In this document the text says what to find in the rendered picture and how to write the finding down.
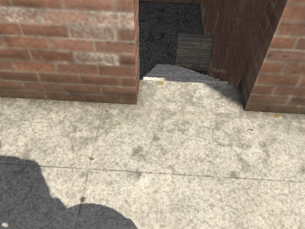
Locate stairs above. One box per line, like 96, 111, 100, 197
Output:
142, 64, 228, 85

